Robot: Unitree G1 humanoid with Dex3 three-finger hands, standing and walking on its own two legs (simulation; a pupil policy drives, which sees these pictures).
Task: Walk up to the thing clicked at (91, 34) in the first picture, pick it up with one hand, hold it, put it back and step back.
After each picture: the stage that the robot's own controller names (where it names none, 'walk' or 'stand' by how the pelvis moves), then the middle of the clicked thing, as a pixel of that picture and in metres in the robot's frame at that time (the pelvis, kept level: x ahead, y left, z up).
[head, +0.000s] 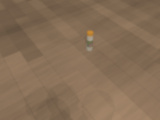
stand; (89, 41) +1.43 -0.09 -0.66
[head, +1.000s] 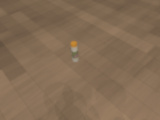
walk; (74, 52) +1.29 +0.17 -0.64
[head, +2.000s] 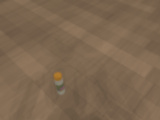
walk; (59, 84) +0.82 +0.25 -0.65
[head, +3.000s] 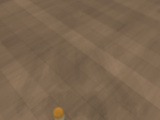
walk; (60, 119) +0.47 +0.18 -0.63
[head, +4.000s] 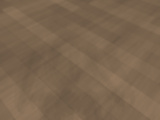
stand; out of the picture +0.36 +0.18 -0.65
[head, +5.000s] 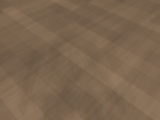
stand; out of the picture +0.36 +0.18 -0.66
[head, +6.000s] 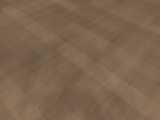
stand; out of the picture +0.36 +0.19 -0.66
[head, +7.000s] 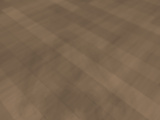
stand; out of the picture +0.35 +0.19 -0.66
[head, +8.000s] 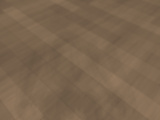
go down; out of the picture +0.35 +0.19 -0.66
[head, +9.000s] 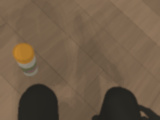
go down; (27, 62) +0.44 +0.22 -0.27
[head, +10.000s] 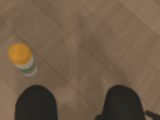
approach; (25, 62) +0.43 +0.23 -0.24
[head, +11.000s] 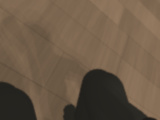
close in; out of the picture +0.41 +0.28 -0.15
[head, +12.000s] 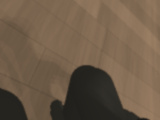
close; out of the picture +0.43 +0.30 -0.15
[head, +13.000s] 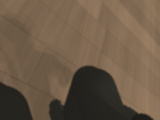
lift; out of the picture +0.39 +0.29 -0.16
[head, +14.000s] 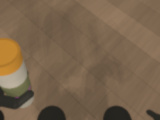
lift; (14, 80) +0.33 +0.20 +0.04
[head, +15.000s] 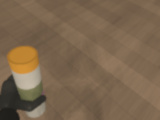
hold; (30, 86) +0.33 +0.17 +0.05
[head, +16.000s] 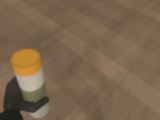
hold; (33, 87) +0.33 +0.17 +0.06
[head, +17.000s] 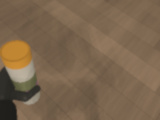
crouch; (24, 77) +0.37 +0.18 +0.01
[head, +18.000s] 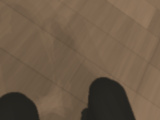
lower; out of the picture +0.50 +0.28 -0.02
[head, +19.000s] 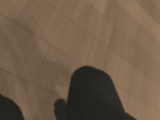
lower; out of the picture +0.46 +0.31 -0.13
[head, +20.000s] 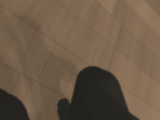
lower; out of the picture +0.44 +0.31 -0.15
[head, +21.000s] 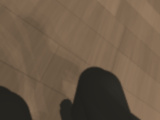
lower; out of the picture +0.43 +0.31 -0.15
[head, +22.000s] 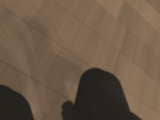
lower; out of the picture +0.42 +0.30 -0.14
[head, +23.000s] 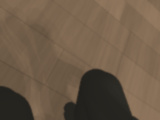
open; out of the picture +0.42 +0.27 -0.17
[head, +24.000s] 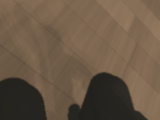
stand; out of the picture +0.42 +0.26 -0.18
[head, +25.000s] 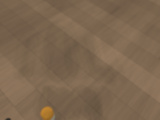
stand; (49, 118) +0.39 +0.19 -0.54
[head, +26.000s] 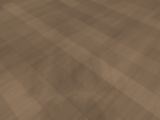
stand; out of the picture +0.39 +0.18 -0.60
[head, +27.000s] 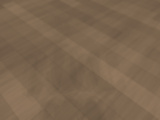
stand; out of the picture +0.39 +0.18 -0.60
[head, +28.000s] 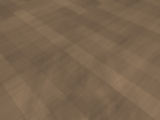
stand; out of the picture +0.40 +0.17 -0.65
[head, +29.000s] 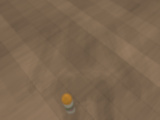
walk; (68, 104) +0.48 +0.16 -0.64
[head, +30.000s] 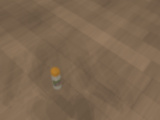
walk; (56, 79) +0.73 +0.18 -0.64
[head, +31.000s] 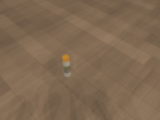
stand; (66, 66) +1.03 +0.19 -0.64
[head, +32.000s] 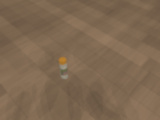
stand; (63, 68) +1.00 +0.19 -0.66
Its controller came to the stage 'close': yes
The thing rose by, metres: 0.71
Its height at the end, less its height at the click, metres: +0.00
